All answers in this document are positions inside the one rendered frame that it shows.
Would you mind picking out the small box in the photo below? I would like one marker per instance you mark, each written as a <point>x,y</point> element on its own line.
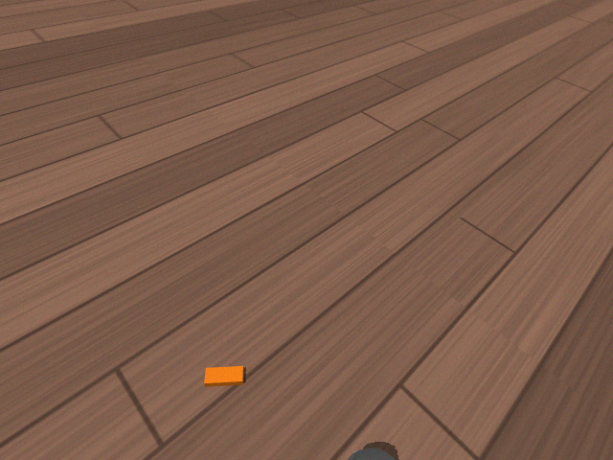
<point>221,376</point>

